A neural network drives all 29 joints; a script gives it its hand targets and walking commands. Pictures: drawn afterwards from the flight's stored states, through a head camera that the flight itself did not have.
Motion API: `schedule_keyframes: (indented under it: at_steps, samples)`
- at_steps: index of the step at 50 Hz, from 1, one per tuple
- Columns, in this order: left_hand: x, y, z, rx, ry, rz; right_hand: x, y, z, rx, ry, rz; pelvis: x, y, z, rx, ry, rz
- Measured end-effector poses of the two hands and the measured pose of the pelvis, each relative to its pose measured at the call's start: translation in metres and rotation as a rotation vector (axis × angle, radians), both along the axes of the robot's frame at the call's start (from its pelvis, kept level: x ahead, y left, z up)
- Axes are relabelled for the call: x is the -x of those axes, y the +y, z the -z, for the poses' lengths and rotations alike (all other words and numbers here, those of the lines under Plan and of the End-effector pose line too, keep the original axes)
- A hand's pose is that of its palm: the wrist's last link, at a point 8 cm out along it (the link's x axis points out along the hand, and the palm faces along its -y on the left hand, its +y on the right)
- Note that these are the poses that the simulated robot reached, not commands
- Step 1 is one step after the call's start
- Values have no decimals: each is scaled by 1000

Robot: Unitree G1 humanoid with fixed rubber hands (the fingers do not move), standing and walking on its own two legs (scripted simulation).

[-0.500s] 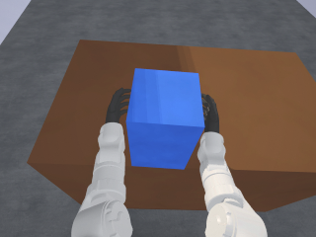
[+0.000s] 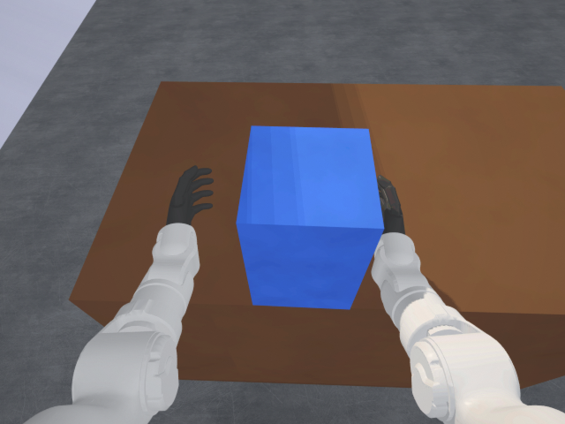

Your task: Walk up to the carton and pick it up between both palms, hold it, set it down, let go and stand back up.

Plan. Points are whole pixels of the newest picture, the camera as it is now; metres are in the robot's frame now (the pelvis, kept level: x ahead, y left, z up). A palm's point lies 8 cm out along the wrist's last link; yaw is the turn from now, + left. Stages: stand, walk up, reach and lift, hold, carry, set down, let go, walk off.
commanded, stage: set down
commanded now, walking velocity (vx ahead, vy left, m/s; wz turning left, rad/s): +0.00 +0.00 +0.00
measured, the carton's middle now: (304, 225) +0.39 -0.02 +0.04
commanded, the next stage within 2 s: none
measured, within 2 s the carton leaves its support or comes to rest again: neither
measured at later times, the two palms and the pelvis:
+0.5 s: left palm (165, 178) +0.39 +0.17 +0.15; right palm (430, 174) +0.39 -0.17 +0.15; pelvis -0.03 -0.01 +0.01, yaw -1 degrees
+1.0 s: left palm (159, 179) +0.37 +0.17 +0.16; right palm (447, 183) +0.37 -0.18 +0.16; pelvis -0.03 -0.03 +0.01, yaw +0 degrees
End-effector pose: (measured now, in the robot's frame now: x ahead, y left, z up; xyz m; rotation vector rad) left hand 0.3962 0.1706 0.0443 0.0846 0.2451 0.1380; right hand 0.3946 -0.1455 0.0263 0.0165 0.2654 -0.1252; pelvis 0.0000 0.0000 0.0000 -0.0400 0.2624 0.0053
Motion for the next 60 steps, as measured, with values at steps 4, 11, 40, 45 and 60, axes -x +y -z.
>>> schedule_keyframes:
  at_steps: [4, 11, 40, 45, 60]
  samples:
    - [-2, 1, -13, 7, -22, 14, -4, -9, -13, -13, -37, 13, -2, 2, 1, 7, -6, -3]
    - [-4, -3, -52, 26, -61, 41, -12, -33, -67, -17, -115, 23, 1, 2, -3, 5, -78, 16]
    - [3, -12, -156, 40, 15, 11, 3, -23, -161, -45, -21, 18, 35, -23, -10, -30, -227, 0]
    - [8, -11, -146, 54, 25, 12, 10, -31, -157, -33, -9, 21, 31, -27, -11, -34, -253, 0]
    - [71, 9, -71, 79, 44, -17, 63, -23, -89, -65, -26, -8, 26, -37, -11, -46, -320, -13]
